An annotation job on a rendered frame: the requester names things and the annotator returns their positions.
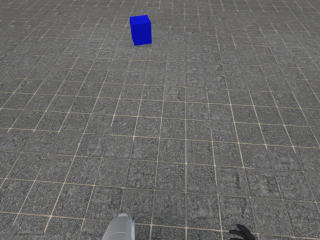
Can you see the carton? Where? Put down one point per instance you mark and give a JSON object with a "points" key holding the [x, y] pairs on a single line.
{"points": [[141, 31]]}

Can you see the left robot thigh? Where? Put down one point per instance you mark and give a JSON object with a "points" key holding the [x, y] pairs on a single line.
{"points": [[120, 228]]}

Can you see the robot left shin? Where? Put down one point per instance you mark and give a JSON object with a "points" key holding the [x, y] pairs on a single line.
{"points": [[122, 215]]}

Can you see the right robot hand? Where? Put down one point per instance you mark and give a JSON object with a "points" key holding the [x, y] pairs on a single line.
{"points": [[244, 232]]}

